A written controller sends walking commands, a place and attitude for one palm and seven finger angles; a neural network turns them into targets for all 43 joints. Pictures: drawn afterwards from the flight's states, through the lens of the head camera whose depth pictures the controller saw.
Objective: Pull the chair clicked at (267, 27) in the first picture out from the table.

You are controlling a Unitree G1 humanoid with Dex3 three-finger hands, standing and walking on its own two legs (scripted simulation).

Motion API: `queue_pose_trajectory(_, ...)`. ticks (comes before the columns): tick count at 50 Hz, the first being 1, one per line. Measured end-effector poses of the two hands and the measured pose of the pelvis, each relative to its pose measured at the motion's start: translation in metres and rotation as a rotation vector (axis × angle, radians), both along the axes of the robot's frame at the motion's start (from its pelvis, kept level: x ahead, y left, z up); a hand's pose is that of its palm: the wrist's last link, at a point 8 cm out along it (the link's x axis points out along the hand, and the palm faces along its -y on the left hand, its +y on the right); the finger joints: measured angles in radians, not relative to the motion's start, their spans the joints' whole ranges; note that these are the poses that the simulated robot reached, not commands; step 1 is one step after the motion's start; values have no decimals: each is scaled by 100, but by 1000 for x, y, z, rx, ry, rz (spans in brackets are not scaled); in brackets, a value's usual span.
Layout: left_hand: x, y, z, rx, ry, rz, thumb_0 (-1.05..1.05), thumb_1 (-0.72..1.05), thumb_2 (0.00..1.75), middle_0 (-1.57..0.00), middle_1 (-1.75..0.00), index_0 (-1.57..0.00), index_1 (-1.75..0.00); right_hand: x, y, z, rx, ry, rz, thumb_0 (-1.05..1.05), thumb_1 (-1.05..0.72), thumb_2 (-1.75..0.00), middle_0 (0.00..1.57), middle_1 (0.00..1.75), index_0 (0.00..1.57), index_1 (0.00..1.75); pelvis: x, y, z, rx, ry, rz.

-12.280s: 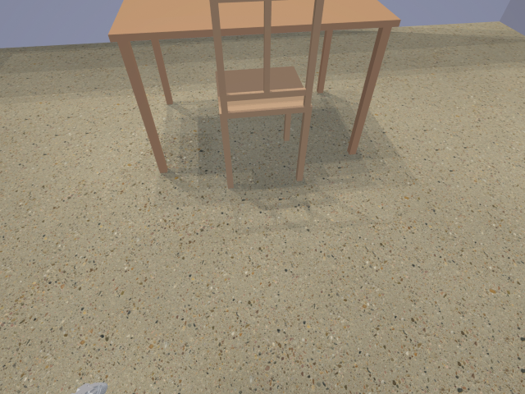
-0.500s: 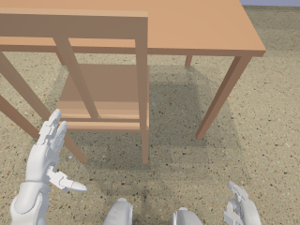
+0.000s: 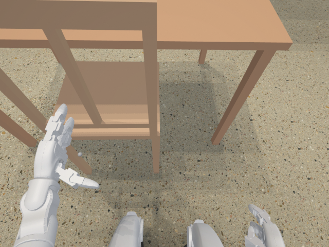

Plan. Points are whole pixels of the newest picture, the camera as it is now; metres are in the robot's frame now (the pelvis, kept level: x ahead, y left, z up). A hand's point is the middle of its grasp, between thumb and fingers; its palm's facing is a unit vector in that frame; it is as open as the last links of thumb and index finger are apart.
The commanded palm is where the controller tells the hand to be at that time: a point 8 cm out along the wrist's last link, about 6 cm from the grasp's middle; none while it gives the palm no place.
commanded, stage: aim the fingers beside a spindle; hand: left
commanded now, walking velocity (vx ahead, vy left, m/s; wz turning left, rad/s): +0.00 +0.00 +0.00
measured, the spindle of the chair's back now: (80, 87) +0.49 +0.24 +0.06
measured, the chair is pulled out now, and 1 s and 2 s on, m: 0.00 0.00 0.00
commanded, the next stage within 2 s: push the fingers through the gap in 1.08 s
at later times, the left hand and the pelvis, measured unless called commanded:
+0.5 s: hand (83, 141) +0.36 +0.21 +0.01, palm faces +0.05 -1.00 -0.05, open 16.9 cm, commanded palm +0.33 +0.26 +0.01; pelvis +0.00 +0.00 -0.01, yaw -1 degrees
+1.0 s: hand (82, 145) +0.35 +0.22 +0.01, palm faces +0.06 -1.00 -0.05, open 16.9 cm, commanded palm +0.33 +0.26 +0.01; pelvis +0.00 +0.00 -0.01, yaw -1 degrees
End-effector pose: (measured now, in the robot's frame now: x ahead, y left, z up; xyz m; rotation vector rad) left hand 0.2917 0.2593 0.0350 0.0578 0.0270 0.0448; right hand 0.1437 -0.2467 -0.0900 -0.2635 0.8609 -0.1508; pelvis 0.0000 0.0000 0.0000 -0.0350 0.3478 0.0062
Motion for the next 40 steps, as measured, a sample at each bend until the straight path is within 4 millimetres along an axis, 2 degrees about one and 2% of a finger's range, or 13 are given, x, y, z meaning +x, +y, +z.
queue_pose_trajectory(11,10,6,-10,-8,7,5,-2,-50,30,-6,-8,-6,-8,-5,-3,-7,-7,36,-4,1,-90,-90,21,30,20,30,0,0,-4,-2,18,-1)
queue_pose_trajectory(18,27,2,-18,-11,1,-5,-2,-50,30,-6,-8,-6,-8,-11,-7,-14,-21,64,-11,1,-90,-90,21,30,20,30,-2,0,-11,-4,33,-3)
queue_pose_trajectory(25,40,8,-21,-8,1,4,-2,-50,30,-6,-8,-6,-8,-21,-8,-19,-15,97,-33,1,-91,-90,21,30,20,30,-3,0,-13,-3,46,-11)
queue_pose_trajectory(33,38,11,-24,-8,13,5,-2,-50,30,-6,-8,-6,-8,-32,-8,-23,-9,135,-48,1,-91,-90,21,30,20,30,-2,1,-13,-4,52,-14)
queue_pose_trajectory(40,34,8,-23,-13,-1,3,-2,-50,30,-6,-8,-6,-8,-31,-7,-22,-11,136,-46,1,-91,-90,21,30,20,30,-2,2,-13,-6,51,-10)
